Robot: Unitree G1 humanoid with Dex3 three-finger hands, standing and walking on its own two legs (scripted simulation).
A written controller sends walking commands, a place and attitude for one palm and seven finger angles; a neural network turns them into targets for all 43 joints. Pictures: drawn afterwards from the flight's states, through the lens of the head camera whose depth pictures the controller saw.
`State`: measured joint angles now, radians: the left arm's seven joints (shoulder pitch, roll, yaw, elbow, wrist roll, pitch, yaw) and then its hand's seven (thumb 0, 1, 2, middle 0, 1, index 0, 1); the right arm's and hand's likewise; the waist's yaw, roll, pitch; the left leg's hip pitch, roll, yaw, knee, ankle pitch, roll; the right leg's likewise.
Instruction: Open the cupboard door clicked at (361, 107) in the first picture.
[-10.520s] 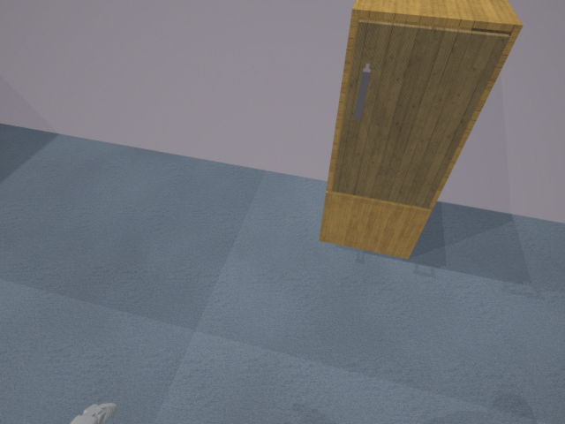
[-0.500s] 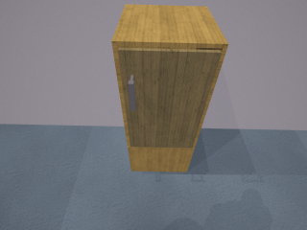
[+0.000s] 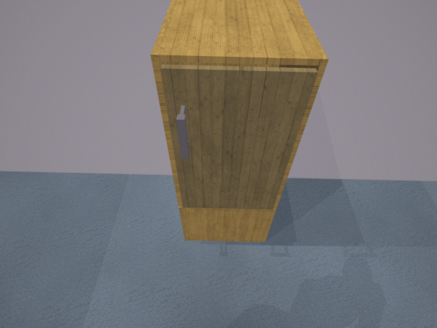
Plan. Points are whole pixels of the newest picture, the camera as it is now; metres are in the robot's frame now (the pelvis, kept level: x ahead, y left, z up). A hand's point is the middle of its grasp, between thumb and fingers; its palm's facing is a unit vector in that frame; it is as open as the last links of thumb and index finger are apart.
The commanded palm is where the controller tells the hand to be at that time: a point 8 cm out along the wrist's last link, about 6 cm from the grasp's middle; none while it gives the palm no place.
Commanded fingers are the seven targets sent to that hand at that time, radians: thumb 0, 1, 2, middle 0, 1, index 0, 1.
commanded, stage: shuffle to correct the standing spot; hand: left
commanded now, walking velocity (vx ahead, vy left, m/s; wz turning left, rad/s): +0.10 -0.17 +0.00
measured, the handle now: (184, 132) +0.58 +0.12 +0.00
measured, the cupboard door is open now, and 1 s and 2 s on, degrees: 0 0 0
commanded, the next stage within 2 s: come to a stop and stand still in 0.20 s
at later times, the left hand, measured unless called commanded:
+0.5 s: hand out of the picture -0.01 +0.09 -0.17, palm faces +0.05 -0.99 -0.16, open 7.4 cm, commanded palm none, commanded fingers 0.00 0.90 0.90 -0.20 -0.30 -0.20 -0.30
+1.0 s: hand out of the picture +0.11 +0.08 -0.17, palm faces +0.00 -0.96 -0.27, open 7.4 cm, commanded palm none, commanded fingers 0.00 0.90 0.90 -0.20 -0.30 -0.20 -0.30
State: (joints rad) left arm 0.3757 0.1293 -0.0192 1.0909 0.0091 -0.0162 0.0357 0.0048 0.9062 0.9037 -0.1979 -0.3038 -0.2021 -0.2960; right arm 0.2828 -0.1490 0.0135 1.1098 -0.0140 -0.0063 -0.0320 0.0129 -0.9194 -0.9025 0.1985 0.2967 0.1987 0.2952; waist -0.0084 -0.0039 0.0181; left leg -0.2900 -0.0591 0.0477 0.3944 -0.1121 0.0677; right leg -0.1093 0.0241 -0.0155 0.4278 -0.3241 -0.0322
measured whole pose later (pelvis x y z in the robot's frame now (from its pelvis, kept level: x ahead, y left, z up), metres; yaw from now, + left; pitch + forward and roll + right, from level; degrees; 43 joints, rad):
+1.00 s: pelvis +0.05 -0.11 -0.01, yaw +0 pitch -3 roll +1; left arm 0.27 0.17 -0.01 0.96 0.01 0.00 0.04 0.01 0.91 0.90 -0.20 -0.30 -0.20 -0.30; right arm 0.22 -0.21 -0.03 0.94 -0.01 0.02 0.00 0.00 -0.91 -0.90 0.20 0.30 0.20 0.29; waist -0.03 0.04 0.02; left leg -0.28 0.00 0.03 0.60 -0.26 0.00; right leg -0.23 -0.02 0.00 0.64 -0.36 0.00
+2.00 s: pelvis +0.08 -0.11 +0.00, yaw +0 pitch -1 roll +0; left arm 0.27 0.18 -0.01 1.11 0.01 -0.01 0.03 0.01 0.91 0.90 -0.20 -0.30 -0.20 -0.30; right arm 0.22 -0.17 0.01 1.12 -0.01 -0.02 -0.03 0.00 -0.91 -0.90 0.20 0.30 0.20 0.30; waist 0.01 -0.02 0.03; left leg -0.20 0.01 0.02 0.44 -0.22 -0.01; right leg -0.14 -0.01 -0.01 0.46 -0.29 0.00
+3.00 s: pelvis +0.04 -0.10 -0.08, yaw +1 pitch +13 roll -2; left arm 0.30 0.30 0.31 0.10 -0.34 -0.41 -0.33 0.01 -0.04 0.50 -0.26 -0.91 -0.27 -0.90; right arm 0.30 -0.26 -0.01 0.60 0.03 -0.20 -0.07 0.01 -0.90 -0.90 0.20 0.30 0.20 0.30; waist -0.02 0.04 -0.13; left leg -0.90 0.03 -0.03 1.11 -0.45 0.00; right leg -0.79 0.01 -0.05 1.08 -0.52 0.00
